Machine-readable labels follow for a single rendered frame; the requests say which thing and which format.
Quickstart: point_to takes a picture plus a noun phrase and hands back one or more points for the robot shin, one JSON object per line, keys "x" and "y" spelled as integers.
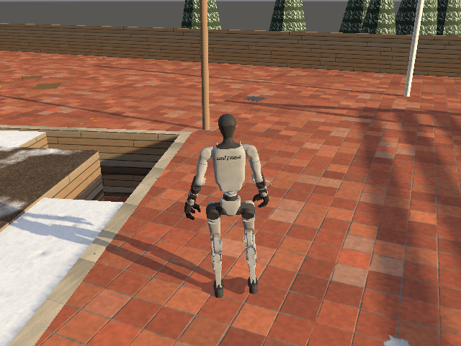
{"x": 251, "y": 259}
{"x": 216, "y": 265}

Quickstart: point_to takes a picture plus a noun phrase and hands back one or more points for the robot left forearm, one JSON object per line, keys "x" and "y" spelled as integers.
{"x": 193, "y": 193}

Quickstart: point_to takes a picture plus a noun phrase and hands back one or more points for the robot left shin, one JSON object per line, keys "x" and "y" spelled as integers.
{"x": 216, "y": 265}

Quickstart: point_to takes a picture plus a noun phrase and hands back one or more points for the left robot upper arm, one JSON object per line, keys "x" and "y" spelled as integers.
{"x": 205, "y": 154}

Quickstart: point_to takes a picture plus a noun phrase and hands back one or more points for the left robot hand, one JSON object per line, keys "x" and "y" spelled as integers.
{"x": 188, "y": 209}

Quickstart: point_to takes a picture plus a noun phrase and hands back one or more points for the robot right shin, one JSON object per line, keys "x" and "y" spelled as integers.
{"x": 251, "y": 259}

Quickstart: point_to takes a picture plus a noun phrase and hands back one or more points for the right robot upper arm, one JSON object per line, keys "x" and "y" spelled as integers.
{"x": 251, "y": 152}

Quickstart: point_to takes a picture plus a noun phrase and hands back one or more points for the robot right forearm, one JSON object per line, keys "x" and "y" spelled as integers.
{"x": 262, "y": 188}

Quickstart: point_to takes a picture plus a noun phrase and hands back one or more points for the right robot hand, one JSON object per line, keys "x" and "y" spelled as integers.
{"x": 259, "y": 197}

